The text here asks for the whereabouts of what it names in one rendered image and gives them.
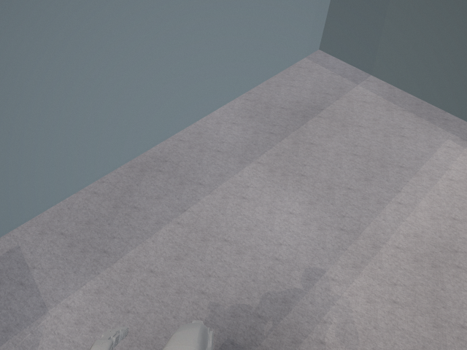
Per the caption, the left robot hand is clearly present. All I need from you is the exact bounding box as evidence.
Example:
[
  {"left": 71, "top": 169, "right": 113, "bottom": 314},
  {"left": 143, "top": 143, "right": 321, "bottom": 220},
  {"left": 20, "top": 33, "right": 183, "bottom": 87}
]
[{"left": 90, "top": 327, "right": 128, "bottom": 350}]

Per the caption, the left robot thigh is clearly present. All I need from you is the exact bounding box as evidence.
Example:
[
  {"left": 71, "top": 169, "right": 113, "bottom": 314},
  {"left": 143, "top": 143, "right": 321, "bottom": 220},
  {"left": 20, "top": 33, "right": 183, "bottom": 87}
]
[{"left": 162, "top": 323, "right": 214, "bottom": 350}]

